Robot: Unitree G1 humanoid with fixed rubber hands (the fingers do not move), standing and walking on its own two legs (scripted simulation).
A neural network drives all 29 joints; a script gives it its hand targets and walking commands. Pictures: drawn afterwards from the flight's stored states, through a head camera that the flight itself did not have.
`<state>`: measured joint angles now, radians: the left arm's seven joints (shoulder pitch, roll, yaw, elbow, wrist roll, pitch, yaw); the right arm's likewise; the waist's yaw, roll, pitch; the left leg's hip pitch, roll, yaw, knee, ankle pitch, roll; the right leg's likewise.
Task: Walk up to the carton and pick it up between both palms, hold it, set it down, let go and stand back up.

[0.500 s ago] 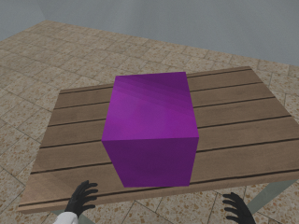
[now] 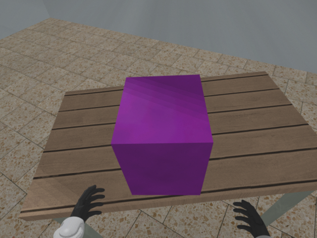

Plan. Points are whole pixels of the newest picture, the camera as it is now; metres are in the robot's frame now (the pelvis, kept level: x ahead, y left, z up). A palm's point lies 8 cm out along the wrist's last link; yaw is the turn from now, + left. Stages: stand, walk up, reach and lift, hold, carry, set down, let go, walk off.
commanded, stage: let go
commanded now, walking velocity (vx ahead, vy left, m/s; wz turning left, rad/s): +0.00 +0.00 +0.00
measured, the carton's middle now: (164, 137) +0.39 +0.04 +0.01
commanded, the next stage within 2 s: stand in 0.02 s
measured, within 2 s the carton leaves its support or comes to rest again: neither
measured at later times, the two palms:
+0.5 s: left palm (78, 219) +0.17 +0.25 -0.05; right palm out of the picture +0.09 -0.30 -0.10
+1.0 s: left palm (77, 219) +0.17 +0.25 -0.05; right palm out of the picture +0.06 -0.29 -0.11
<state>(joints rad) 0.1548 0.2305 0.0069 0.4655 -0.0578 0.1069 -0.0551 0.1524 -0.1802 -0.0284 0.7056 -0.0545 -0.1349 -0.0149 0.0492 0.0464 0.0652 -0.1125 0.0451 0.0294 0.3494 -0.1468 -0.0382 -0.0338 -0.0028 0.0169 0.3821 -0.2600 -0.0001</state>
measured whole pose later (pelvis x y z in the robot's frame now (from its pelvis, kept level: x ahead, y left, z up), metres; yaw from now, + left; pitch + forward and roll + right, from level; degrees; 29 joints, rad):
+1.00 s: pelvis -0.02 +0.00 -0.01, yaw +2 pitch -4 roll -1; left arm 0.16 0.33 -0.03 0.56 -0.01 -0.12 -0.04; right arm 0.23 -0.35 0.00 0.91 -0.01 -0.01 0.05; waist -0.03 0.00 0.03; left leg -0.23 0.06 -0.02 0.47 -0.17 -0.05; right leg -0.11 0.01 -0.03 0.46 -0.28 -0.01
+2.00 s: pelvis -0.01 -0.02 +0.00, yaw +3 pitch -4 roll +0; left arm 0.13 0.33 0.00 0.61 -0.02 -0.11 -0.02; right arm 0.21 -0.36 0.01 0.96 -0.01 0.00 0.03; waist -0.03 0.02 0.03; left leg -0.21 0.07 -0.02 0.42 -0.15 -0.06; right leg -0.09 0.02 -0.05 0.43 -0.27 -0.02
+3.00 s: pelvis -0.01 -0.02 +0.00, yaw +3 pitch -3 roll +0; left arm 0.12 0.33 0.00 0.62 -0.02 -0.12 -0.02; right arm 0.20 -0.36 0.00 0.97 0.00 0.00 0.03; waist -0.02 0.01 0.03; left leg -0.21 0.07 -0.02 0.41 -0.15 -0.06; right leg -0.09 0.01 -0.06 0.42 -0.27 -0.02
